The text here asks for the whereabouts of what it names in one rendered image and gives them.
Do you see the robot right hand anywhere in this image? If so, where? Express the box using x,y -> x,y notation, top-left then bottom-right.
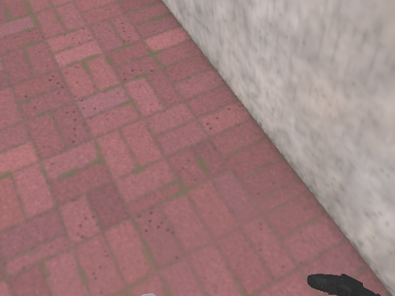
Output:
307,274 -> 381,296

